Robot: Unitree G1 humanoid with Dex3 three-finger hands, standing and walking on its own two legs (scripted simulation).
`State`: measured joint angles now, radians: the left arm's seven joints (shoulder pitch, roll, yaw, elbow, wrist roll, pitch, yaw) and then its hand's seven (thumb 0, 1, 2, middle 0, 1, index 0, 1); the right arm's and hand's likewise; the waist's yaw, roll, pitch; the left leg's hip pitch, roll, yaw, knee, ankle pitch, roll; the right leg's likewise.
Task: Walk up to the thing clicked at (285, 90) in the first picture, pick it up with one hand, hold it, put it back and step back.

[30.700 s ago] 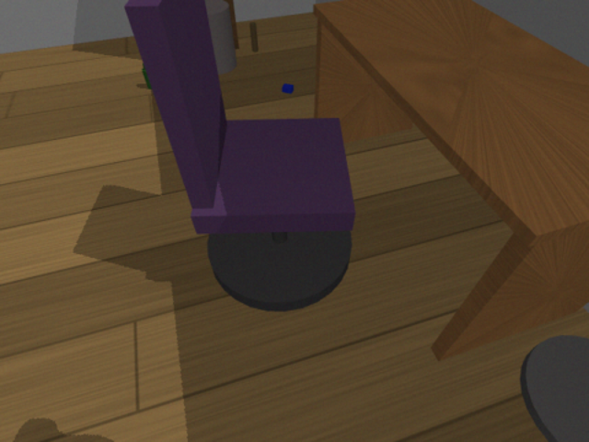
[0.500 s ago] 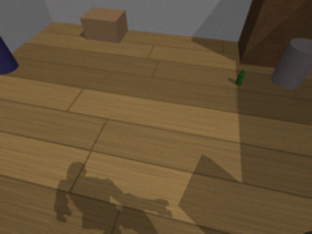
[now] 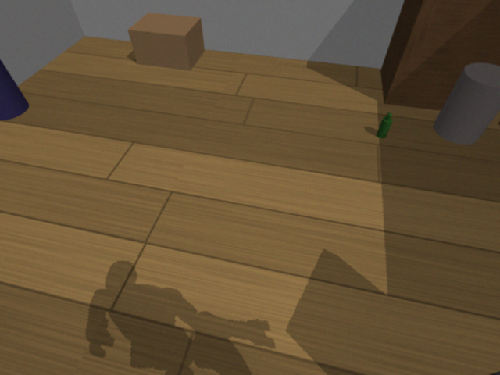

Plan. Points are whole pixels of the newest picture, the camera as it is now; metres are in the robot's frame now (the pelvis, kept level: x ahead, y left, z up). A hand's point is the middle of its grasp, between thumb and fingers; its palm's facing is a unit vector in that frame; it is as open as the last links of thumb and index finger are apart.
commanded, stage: stand
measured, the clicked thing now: out of the picture +1.02 -1.58 -0.76
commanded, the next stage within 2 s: walk up in 0.56 s
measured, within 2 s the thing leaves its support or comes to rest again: neither
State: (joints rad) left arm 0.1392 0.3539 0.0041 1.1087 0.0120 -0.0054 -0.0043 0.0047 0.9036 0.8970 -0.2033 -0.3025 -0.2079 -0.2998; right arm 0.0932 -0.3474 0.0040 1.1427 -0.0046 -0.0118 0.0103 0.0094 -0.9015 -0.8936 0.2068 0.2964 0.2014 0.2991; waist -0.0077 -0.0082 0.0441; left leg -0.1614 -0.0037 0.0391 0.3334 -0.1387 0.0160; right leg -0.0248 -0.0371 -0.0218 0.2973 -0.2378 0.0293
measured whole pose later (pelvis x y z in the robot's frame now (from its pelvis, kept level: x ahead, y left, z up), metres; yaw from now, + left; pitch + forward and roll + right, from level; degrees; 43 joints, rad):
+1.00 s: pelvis +0.08 -0.09 -0.02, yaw -5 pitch -4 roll +0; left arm 0.31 0.42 0.09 0.97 0.03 -0.05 -0.06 0.00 0.90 0.90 -0.20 -0.30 -0.21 -0.30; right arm 0.23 -0.47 -0.10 1.04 -0.03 0.00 0.06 0.02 -0.90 -0.89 0.20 0.30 0.20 0.30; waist 0.03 0.07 0.02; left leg -0.40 0.05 -0.03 1.07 -0.40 0.01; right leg -0.24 -0.02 -0.07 0.56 -0.27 -0.03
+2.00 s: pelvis +0.53 -0.13 -0.02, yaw -7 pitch -2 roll -2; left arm 0.34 0.43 0.06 0.86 0.01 -0.08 -0.06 0.01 0.90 0.90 -0.21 -0.30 -0.21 -0.30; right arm 0.27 -0.42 -0.06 0.90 -0.02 -0.05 0.09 0.01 -0.90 -0.89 0.21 0.30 0.20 0.30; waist 0.03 0.04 0.06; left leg -0.48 0.10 0.04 0.68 -0.24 0.01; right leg -0.16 -0.04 -0.09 0.52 -0.33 -0.01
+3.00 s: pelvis +0.91 -0.14 -0.03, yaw -8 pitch -2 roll +0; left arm 0.34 0.44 0.05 0.90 0.01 -0.03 -0.04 0.01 0.90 0.90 -0.20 -0.30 -0.21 -0.30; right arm 0.30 -0.42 -0.06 0.86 -0.02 -0.08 0.06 0.01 -0.90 -0.89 0.21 0.30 0.20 0.30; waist 0.01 -0.03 0.05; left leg -0.37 0.04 0.08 0.66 -0.24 0.03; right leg -0.33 -0.05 -0.01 0.95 -0.47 -0.04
